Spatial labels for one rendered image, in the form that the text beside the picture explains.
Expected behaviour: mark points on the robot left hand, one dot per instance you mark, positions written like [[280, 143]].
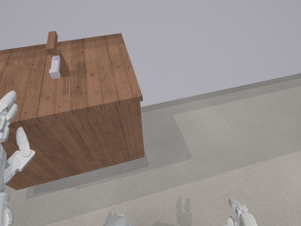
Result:
[[20, 159]]

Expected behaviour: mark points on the left robot thigh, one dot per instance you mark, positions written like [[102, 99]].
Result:
[[118, 221]]

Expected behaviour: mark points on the robot left forearm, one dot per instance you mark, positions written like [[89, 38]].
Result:
[[6, 213]]

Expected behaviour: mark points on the robot right hand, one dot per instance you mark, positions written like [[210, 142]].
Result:
[[245, 219]]

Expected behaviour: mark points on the counter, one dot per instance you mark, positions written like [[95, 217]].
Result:
[[87, 119]]

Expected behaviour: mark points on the tap lever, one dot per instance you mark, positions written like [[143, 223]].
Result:
[[55, 67]]

